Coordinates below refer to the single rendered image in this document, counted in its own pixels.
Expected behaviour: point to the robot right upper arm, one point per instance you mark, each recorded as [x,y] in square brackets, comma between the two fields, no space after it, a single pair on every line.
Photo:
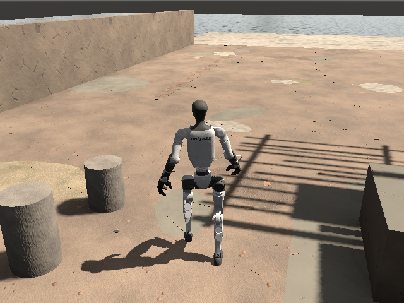
[220,133]

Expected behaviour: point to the left robot hand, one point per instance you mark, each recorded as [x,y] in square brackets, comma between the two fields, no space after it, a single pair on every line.
[161,186]

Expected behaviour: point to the right robot hand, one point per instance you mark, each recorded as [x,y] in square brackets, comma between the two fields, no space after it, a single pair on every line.
[237,170]

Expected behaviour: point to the robot left forearm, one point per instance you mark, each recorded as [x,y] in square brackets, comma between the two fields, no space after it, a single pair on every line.
[167,170]

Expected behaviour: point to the robot left upper arm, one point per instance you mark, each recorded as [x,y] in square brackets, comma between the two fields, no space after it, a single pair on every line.
[177,144]

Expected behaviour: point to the robot right forearm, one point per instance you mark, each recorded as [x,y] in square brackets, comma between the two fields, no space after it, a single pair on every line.
[234,161]

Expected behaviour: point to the right robot thigh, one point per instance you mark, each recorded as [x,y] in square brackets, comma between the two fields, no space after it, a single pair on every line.
[218,187]

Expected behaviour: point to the right robot foot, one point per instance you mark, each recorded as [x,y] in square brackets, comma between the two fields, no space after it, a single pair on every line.
[217,260]

